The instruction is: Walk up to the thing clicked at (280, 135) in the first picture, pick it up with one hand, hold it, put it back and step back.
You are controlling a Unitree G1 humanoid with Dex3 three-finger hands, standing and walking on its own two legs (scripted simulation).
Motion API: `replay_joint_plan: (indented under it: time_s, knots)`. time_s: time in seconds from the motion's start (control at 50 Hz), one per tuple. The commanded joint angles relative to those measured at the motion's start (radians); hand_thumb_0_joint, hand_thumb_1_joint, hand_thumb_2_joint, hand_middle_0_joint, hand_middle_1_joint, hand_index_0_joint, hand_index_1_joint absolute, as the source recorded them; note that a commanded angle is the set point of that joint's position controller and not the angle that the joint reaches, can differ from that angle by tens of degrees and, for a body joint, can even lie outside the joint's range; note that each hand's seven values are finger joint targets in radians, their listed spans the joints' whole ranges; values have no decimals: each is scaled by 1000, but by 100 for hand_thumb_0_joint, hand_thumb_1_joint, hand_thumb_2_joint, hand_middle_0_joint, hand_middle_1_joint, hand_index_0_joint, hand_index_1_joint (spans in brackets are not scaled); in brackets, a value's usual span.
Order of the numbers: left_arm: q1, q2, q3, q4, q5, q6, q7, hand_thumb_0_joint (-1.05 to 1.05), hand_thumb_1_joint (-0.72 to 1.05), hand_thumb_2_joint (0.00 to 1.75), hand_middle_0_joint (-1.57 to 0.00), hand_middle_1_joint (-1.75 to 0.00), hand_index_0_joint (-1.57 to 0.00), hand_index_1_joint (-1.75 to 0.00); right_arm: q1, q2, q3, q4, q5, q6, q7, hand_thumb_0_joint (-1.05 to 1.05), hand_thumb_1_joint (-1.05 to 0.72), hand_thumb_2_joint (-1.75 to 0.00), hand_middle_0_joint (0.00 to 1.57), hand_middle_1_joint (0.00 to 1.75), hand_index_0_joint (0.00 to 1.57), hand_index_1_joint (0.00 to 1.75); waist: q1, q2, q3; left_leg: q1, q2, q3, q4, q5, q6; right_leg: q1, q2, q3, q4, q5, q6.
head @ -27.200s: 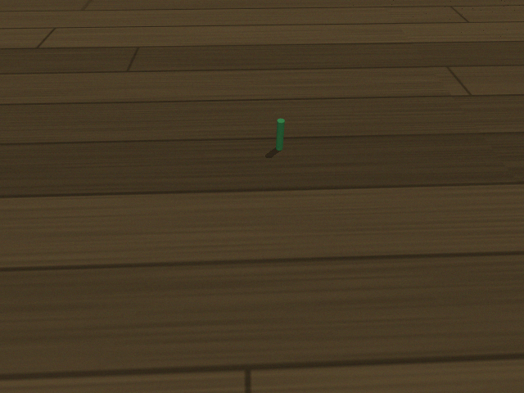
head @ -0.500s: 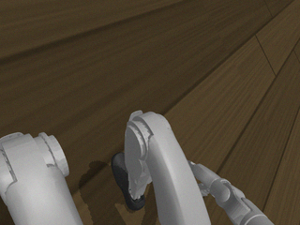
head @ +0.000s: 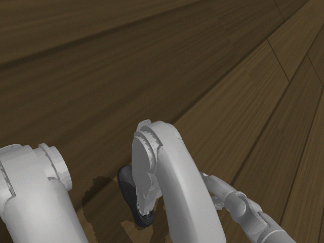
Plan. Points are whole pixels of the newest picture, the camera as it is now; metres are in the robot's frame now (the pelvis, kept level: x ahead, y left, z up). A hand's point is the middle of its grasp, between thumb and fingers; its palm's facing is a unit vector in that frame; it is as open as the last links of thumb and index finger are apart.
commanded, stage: open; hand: left
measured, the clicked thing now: out of the picture +0.43 +0.30 -0.19
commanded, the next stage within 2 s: withdraw in 0.06 s
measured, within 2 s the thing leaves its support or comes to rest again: neither
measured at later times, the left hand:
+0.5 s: hand out of the picture +0.44 +0.33 -0.11, palm faces +0.35 -0.94 -0.02, open 15.9 cm
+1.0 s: hand out of the picture +0.34 +0.43 +0.01, palm faces +0.40 -0.81 -0.43, open 17.3 cm
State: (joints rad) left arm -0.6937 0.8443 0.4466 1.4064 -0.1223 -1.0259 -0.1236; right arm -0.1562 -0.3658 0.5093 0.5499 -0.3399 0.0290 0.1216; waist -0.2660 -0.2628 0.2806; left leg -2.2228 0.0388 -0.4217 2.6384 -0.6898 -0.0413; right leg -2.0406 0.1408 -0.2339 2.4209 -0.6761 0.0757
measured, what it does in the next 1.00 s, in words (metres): rises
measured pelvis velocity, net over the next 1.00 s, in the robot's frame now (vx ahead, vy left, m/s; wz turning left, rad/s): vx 0.00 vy -0.01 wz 0.14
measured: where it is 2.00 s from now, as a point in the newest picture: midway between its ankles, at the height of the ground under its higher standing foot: (99, 227)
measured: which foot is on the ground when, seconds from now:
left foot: down 0.00-1.00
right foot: down 0.00-1.00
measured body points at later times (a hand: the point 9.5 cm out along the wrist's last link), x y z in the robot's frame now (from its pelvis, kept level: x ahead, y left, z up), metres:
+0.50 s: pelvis +0.00 +0.00 +0.00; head +0.22 +0.19 +0.35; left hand +0.42 +0.38 -0.11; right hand +0.17 -0.24 -0.04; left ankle +0.08 +0.13 -0.25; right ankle +0.13 -0.12 -0.25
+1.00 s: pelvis +0.00 -0.01 +0.07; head +0.18 +0.10 +0.47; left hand +0.31 +0.47 +0.04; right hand +0.19 -0.23 -0.04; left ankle +0.08 +0.13 -0.25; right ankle +0.13 -0.13 -0.25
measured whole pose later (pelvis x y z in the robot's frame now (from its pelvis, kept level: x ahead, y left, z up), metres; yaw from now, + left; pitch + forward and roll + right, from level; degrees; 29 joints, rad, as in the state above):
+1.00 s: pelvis +0.00 -0.01 +0.07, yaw +8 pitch +28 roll -9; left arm -0.48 0.73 0.47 0.82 0.07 -0.27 -0.08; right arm 0.07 -0.26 0.10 0.60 -0.04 0.16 0.06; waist -0.08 -0.04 -0.06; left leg -2.20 0.06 -0.18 2.32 -0.63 -0.01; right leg -2.07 0.06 -0.08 2.24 -0.69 0.04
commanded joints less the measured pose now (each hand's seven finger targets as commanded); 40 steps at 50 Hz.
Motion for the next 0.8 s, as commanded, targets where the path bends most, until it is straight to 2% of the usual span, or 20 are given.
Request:
replay_joint_plan:
  time_s: [0.0,0.08,0.14,0.2,0.22,0.3,0.38,0.4,0.42,0.44,0.46,0.52,0.58,0.6,0.62,0.64,0.66,0.74,0.76,0.78]
  knots:
    - [-224,130,3,-129,-11,-70,-9,0,-15,35,-54,-44,-55,-43,33,-353,-124,-19,-1,5,-17,0,-90,-90,20,30,20,30,-104,543,-553,415,51,118,-313,93,14,225,18,-130,-195,205,-83]
    - [-231,145,15,-129,-17,-72,-7,0,-22,28,-44,-35,-45,-33,34,-344,-117,-19,0,4,-18,0,-90,-90,20,30,20,30,-97,518,-560,390,50,129,-295,80,23,244,21,-121,-210,202,-81]
    - [-252,158,15,-136,-6,-78,0,0,-26,23,-38,-28,-38,-27,24,-345,-118,-21,-1,3,-19,0,-90,-90,20,30,20,30,-99,539,-526,390,53,128,-309,61,20,212,18,-125,-204,181,-84]
    - [-267,174,26,-143,-3,-87,6,0,-26,20,-22,-18,-23,-17,29,-349,-117,-18,-7,4,-18,0,-89,-90,20,30,20,30,-104,558,-538,394,53,126,-305,52,19,221,19,-125,-201,178,-84]
    - [-263,175,34,-154,-3,-87,7,0,-27,19,-19,-16,-20,-15,32,-346,-119,-20,-7,5,-19,0,-88,-89,20,30,20,30,-98,559,-551,410,55,128,-309,69,18,228,18,-124,-201,190,-84]
    - [-247,250,93,-232,8,-73,7,0,-32,15,-15,-11,-15,-10,50,-350,-132,-12,-5,16,-23,0,-89,-90,20,30,20,30,-65,638,-598,462,61,134,-326,127,9,246,12,-116,-183,226,-87]
    - [-208,280,137,-342,13,-19,-14,0,-36,8,-11,-6,-11,-5,78,-343,-167,-13,14,30,-29,0,-90,-90,20,30,20,30,-28,689,-669,498,63,151,-349,171,4,244,3,-98,-176,253,-93]
    - [-238,312,144,-410,17,-3,-22,0,-37,7,-11,-4,-11,-4,86,-339,-179,-15,22,34,-31,0,-90,-90,20,30,20,30,-14,718,-698,507,63,160,-358,165,4,239,0,-87,-180,247,-97]
    - [-215,291,135,-440,17,21,-34,0,-38,7,-11,-5,-11,-4,96,-335,-193,-21,29,39,-33,0,-90,-90,20,30,20,30,-6,727,-735,532,63,162,-369,184,2,243,-2,-84,-181,259,-99]
    - [-217,254,106,-452,12,50,-53,0,-37,5,-10,-4,-10,-3,105,-332,-210,-24,43,41,-35,0,-90,-90,20,30,20,30,-16,726,-730,520,62,165,-375,168,6,223,-6,-80,-186,250,-99]
    - [-195,240,105,-460,9,81,-63,0,-38,4,-11,-3,-11,-2,117,-327,-225,-26,56,41,-37,0,-90,-90,20,30,20,30,-6,716,-733,503,61,172,-388,159,6,214,-10,-74,-188,240,-100]
    - [-139,145,49,-414,-19,174,-110,0,-42,3,-9,-4,-10,-2,165,-301,-250,4,94,42,-40,0,-89,-90,20,30,20,30,-4,619,-677,405,53,186,-382,105,24,179,-10,-65,-211,200,-96]
    - [-162,141,44,-449,-39,228,-144,0,-44,2,-6,-3,-7,0,188,-287,-270,12,124,38,-43,0,-88,-89,20,30,20,30,7,555,-655,346,45,192,-377,75,38,152,-11,-58,-223,170,-97]
    - [-135,101,30,-417,-46,243,-159,0,-42,6,-3,0,-3,0,191,-283,-277,19,132,38,-43,0,-82,-89,20,30,20,30,4,524,-641,342,43,193,-374,57,42,139,-11,-58,-232,156,-96]
    - [-62,260,114,-388,99,306,-100,0,-48,5,-6,-3,-5,-2,204,-246,-320,11,159,51,-46,0,-90,-91,20,30,20,30,111,603,-748,441,39,226,-430,126,33,155,-20,-31,-244,164,-106]
    - [-157,215,70,-472,88,329,-87,0,-48,6,-5,-3,-5,-3,201,-241,-329,-2,174,60,-46,0,-89,-90,20,30,20,30,88,633,-769,454,45,218,-456,100,29,114,-21,-29,-249,132,-111]
    - [-175,191,55,-504,97,349,-82,0,-50,7,-6,-5,-5,-5,212,-237,-346,2,184,67,-45,0,-89,-91,20,30,20,30,87,648,-791,470,44,223,-469,89,29,102,-24,-21,-253,126,-113]
    - [-191,290,108,-645,151,470,-31,0,-55,8,-8,-7,-7,-7,258,-212,-407,2,227,91,-53,0,-95,-92,20,30,20,30,140,689,-897,526,37,263,-522,86,35,111,-34,19,-291,109,-119]
    - [-218,311,121,-680,163,494,-21,0,-54,9,-8,-8,-7,-9,286,-213,-420,6,234,98,-57,0,-95,-92,20,30,20,30,129,692,-927,542,36,265,-525,107,36,119,-37,23,-293,126,-119]
    - [-209,301,121,-702,169,521,-10,0,-47,10,-6,-7,-6,-7,298,-201,-428,8,242,106,-58,0,-90,-90,20,30,20,30,140,693,-947,559,35,271,-533,141,35,131,-40,33,-296,148,-121]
